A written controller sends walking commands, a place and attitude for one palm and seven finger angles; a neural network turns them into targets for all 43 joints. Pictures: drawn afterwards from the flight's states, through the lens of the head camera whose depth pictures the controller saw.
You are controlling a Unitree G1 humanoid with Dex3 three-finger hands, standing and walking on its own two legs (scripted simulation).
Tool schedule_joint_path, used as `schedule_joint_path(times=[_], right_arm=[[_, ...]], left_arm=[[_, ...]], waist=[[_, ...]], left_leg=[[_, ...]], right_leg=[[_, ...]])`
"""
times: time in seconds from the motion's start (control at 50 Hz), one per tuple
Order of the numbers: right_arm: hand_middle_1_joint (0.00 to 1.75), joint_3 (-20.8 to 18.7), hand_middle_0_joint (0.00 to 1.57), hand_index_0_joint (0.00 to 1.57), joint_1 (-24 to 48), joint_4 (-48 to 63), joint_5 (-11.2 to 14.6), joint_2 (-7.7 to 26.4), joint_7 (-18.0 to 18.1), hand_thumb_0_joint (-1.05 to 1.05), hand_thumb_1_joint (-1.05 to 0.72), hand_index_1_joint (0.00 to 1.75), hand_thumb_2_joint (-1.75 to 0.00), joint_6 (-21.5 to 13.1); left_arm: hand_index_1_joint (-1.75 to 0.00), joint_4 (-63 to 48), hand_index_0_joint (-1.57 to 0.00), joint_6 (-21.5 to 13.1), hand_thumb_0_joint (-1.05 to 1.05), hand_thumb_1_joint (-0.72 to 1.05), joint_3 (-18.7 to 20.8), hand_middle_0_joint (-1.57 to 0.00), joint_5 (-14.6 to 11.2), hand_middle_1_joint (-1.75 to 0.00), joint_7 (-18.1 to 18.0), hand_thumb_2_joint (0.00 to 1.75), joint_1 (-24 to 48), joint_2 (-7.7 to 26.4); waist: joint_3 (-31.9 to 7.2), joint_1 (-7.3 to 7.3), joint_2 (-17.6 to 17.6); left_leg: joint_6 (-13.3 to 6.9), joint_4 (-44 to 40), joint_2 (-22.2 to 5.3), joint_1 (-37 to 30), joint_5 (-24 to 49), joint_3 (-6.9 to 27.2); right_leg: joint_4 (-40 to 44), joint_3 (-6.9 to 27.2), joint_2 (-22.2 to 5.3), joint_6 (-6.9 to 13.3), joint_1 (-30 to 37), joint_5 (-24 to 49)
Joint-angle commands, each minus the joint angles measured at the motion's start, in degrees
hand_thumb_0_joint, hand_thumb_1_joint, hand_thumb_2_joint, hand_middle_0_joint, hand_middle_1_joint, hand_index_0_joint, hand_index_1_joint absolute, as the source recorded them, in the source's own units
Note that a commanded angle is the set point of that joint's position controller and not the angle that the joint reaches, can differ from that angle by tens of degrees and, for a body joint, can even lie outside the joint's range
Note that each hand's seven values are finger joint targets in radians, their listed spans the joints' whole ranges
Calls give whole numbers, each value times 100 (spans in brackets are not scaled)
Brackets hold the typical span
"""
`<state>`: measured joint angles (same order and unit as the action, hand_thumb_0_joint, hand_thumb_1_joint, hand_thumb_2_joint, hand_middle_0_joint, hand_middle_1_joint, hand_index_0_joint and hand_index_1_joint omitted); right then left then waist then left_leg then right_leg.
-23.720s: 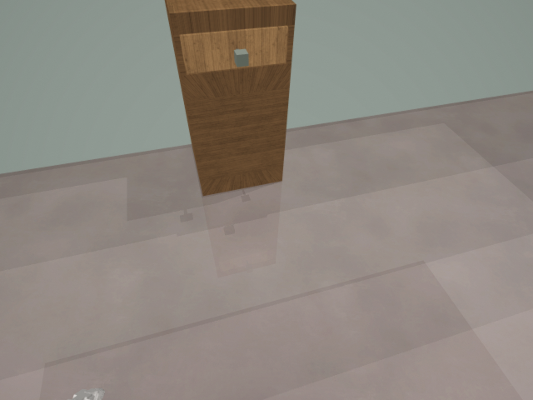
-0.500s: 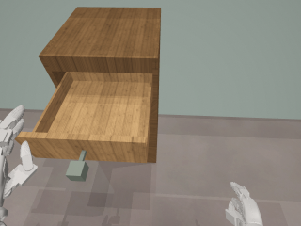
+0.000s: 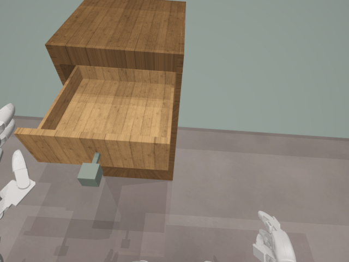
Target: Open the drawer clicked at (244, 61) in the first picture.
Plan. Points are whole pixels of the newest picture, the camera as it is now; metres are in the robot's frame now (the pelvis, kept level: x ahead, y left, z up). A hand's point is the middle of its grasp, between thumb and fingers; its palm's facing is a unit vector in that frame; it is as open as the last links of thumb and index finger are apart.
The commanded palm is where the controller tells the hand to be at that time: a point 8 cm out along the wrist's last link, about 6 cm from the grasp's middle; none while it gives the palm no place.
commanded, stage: step back with the hand held close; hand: left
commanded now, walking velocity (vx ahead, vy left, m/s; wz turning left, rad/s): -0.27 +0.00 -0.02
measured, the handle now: (93, 167) +0.34 +0.24 -0.02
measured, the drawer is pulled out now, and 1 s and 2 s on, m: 0.30 0.30 0.30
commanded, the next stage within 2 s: stop stepping back and stand still in 0.66 s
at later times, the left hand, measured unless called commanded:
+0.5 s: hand (36, 231) +0.13 +0.20 +0.18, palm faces +0.26 -0.83 -0.49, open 7.4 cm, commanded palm +0.06 +0.25 +0.19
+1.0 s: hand out of the picture -0.03 +0.18 +0.18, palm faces +0.36 -0.82 -0.45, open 7.4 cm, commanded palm -0.09 +0.22 +0.19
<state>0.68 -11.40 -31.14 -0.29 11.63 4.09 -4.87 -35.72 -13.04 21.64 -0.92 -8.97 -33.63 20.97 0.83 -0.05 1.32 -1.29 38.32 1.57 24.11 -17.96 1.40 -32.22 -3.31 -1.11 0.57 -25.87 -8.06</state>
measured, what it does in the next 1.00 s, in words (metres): walks backwards: right foot, then left foot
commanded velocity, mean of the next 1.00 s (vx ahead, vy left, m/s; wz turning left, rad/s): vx -0.21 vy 0.02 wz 0.00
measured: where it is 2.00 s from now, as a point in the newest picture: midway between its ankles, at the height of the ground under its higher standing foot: outside the picture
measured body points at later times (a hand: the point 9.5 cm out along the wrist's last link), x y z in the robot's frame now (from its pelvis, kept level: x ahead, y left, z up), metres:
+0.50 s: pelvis -0.07 -0.03 +0.02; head -0.02 -0.02 +0.47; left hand +0.11 +0.24 +0.21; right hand +0.13 -0.25 -0.06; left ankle -0.03 +0.09 -0.69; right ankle -0.13 -0.11 -0.72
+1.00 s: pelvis -0.21 -0.06 +0.01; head -0.21 -0.06 +0.46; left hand -0.05 +0.22 +0.20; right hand -0.05 -0.29 -0.07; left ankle -0.19 +0.07 -0.68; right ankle -0.17 -0.14 -0.72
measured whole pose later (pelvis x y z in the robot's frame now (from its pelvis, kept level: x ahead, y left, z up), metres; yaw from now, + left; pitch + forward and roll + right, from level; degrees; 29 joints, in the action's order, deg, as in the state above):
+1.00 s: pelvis -0.21 -0.06 +0.01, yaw +1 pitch +0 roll +2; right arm 0.7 -13.0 -35.0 0.1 10.7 3.6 -4.0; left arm -34.1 -9.7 19.6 -2.1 -8.3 -36.8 21.4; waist -0.2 0.0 1.9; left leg 0.7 50.0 0.2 26.7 -19.8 -1.3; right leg -29.9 -3.1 0.0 3.4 -18.1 -12.6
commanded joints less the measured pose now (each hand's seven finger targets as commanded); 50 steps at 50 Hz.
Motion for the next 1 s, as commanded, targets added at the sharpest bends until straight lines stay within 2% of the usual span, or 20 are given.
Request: schedule_joint_path(times=[0.0,0.04,0.1,0.14,0.18,0.26,0.34,0.38,0.4,0.42,0.48,0.58,0.62,0.68,0.76,0.84,0.88,0.9,0.92,0.98], right_arm=[[30,-315,20,20,430,724,16,726,112,0,-90,30,-90,-241],[30,-315,20,20,540,734,6,764,147,0,-90,30,-90,-218],[30,-374,20,20,609,839,-108,850,215,0,-90,30,-90,-360],[30,-448,20,20,441,744,-239,775,207,0,-90,30,-90,-497],[30,-423,20,20,390,576,-270,703,169,0,-90,30,-90,-631],[30,-331,20,20,553,263,-257,757,63,0,-90,30,-90,-720],[30,-337,20,20,792,349,-51,813,-46,0,-90,30,-90,-580],[30,-268,20,20,954,565,125,618,-71,0,-90,30,-90,-372],[30,-322,20,20,1049,665,291,625,-44,0,-90,30,-90,-374],[30,-318,20,20,1084,688,273,553,-26,0,-90,30,-90,-343],[30,-73,20,20,1199,754,145,327,48,0,-90,30,-90,-129],[30,-203,20,20,833,749,142,520,191,0,-90,30,-90,37],[30,-420,20,20,654,815,229,775,142,0,-90,30,-90,-17],[30,-456,20,20,673,816,71,661,-23,0,-90,30,-90,-297],[30,-469,20,20,521,682,59,737,-92,0,-90,30,-90,-514],[30,-369,20,20,662,897,134,817,-44,0,-90,30,-90,-435],[30,-345,20,20,695,850,81,707,24,0,-90,30,-90,-319],[30,-367,20,20,534,655,82,667,55,0,-90,30,-90,-300],[30,-359,20,20,420,549,46,676,78,0,-90,30,-90,-263],[30,-304,20,20,548,556,4,677,142,0,-90,30,-90,-271]], left_arm=[[-30,-1152,-20,-298,0,90,621,-20,-75,-30,-199,90,95,934],[-30,-1170,-20,-310,0,90,691,-20,-69,-30,-221,90,-32,968],[-30,-1274,-20,-353,0,90,721,-20,102,-30,-251,90,-111,805],[-30,-1344,-20,-335,0,90,684,-20,106,-30,-249,90,-175,804],[-30,-1184,-20,-276,0,90,570,-20,-59,-30,-273,90,-626,694],[-30,-1411,-20,-156,0,90,462,-20,-186,-30,-196,90,-522,874],[-30,-1360,-20,-272,0,90,701,-20,-290,-30,53,90,-222,1128],[-30,-1226,-20,-292,0,90,824,-20,-316,-30,59,90,-146,1301],[-30,-960,-20,-237,0,90,738,-20,-291,-30,35,90,-155,1180],[-30,-711,-20,-155,0,90,854,-20,-283,-30,41,90,-457,1190],[-30,-785,-20,-7,0,90,714,-20,-165,-30,105,90,-528,1030],[-30,-1293,-20,-31,0,90,573,-20,-135,-30,27,90,-284,1132],[-30,-1484,-20,-152,0,90,656,-20,-174,-30,32,90,-278,1233],[-30,-1453,-20,-229,0,90,739,-20,-256,-30,101,90,-702,1117],[-30,-1592,-20,-125,0,90,619,-20,-243,-30,75,90,-583,903],[-30,-1175,-20,24,0,90,679,-20,-196,-30,-12,90,-668,1009],[-30,-1215,-20,54,0,90,780,-20,-197,-30,-68,90,-125,1265],[-30,-1005,-20,63,0,90,680,-20,-152,-30,-92,90,93,1151],[-30,-813,-20,53,0,90,534,-20,-123,-30,-88,90,124,991],[-30,-664,-20,3,0,90,443,-20,-61,-30,-103,90,121,964]], waist=[[-762,-83,309],[-562,-64,-240],[-515,-41,-1571],[-708,-39,-1347],[-946,26,-1237],[-1311,-4,-1451],[-1402,141,-778],[-1570,109,704],[-1383,168,1433],[-1277,222,1337],[-1084,62,679],[-1332,-87,256],[-1640,-10,-585],[-1563,29,-1710],[-1174,0,-1133],[-408,-37,-542],[-290,-52,1007],[-391,-42,1099],[-458,-176,864],[-366,-145,620]], left_leg=[[23,-254,-77,-506,-586,70],[-89,-1018,-342,-119,-862,475],[-620,-2934,-1667,2095,-1429,2000],[-743,-2452,-1718,1326,147,1747],[-614,-1895,-1446,-213,2215,1466],[-536,-1709,-1473,-1718,3969,1414],[-257,-1289,-1192,-1598,3231,818],[182,-83,-345,-672,1285,-282],[249,916,92,312,-705,-247],[191,1460,103,661,-995,35],[291,733,-39,643,-883,-341],[208,-1560,-190,-583,1195,-419],[-126,-1613,-1076,-1831,4800,122],[-535,-1541,-1909,-2175,6120,751],[-571,-1709,-1753,-1610,4189,413],[-94,-1688,-858,436,-1147,-94],[250,838,-90,-134,-757,-208],[218,1862,-147,-205,-706,-61],[205,2188,-169,-94,-442,-71],[120,1181,-284,-262,-410,-300]], right_leg=[[1431,1085,-1031,398,50,-1659],[1037,786,-620,203,154,-1735],[-1547,206,510,-143,2074,-1008],[-2105,453,530,-66,1493,-1717],[-1218,321,477,-53,785,-2046],[-3,374,410,-59,675,-1536],[1390,435,92,15,1466,385],[1267,1316,-1187,131,1961,4210],[973,1448,-1643,105,2220,5732],[870,1320,-1765,202,2194,5681],[684,1063,-1457,510,2307,5617],[283,720,-858,114,2497,4971],[-60,467,-217,-307,1637,2231],[-931,418,158,-55,468,-1752],[-1019,288,198,-138,602,-1606],[919,296,-132,-25,1869,-1466],[2662,2739,-1789,745,76,-3566],[2716,2830,-1937,827,-243,-3847],[2502,2370,-1737,685,-90,-3495],[2351,1495,-1430,580,63,-2883]])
